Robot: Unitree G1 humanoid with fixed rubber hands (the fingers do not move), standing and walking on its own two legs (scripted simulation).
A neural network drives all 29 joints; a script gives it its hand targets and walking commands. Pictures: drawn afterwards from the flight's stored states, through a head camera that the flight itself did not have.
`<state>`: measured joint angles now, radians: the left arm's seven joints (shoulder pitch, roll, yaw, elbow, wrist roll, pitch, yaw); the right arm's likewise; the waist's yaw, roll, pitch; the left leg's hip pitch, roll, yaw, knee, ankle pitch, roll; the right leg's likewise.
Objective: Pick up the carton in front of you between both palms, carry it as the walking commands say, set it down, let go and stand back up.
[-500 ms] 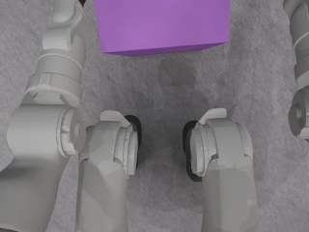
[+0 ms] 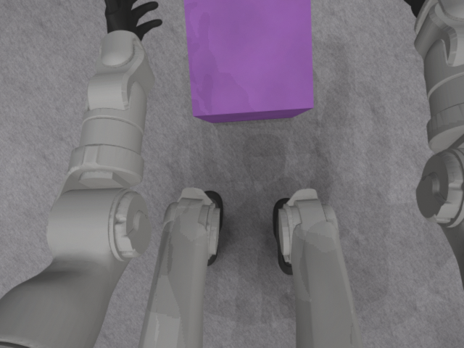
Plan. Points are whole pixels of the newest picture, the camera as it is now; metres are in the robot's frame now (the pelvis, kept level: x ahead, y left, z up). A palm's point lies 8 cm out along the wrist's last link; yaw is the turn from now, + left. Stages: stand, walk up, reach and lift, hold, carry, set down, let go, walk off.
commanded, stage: set down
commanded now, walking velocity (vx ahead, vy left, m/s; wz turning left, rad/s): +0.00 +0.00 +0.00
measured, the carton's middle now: (249, 69) +0.54 -0.01 -0.36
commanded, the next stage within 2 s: let go in 0.48 s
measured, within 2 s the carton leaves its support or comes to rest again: neither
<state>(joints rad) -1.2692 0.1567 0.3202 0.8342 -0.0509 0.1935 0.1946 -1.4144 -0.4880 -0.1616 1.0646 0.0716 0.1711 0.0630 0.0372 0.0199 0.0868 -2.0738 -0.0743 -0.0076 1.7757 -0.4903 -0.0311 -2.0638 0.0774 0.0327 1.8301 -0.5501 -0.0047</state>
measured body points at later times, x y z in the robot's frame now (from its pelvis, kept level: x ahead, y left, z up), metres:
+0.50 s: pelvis +0.03 -0.01 +0.14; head +0.35 -0.03 +0.46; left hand +0.54 +0.17 +0.03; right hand +0.58 -0.24 +0.03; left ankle +0.11 +0.12 -0.45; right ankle +0.09 -0.11 -0.45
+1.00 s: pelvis +0.09 +0.01 +0.25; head +0.30 -0.01 +0.65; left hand +0.42 +0.21 +0.14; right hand +0.43 -0.24 +0.13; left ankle +0.11 +0.12 -0.45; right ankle +0.09 -0.11 -0.45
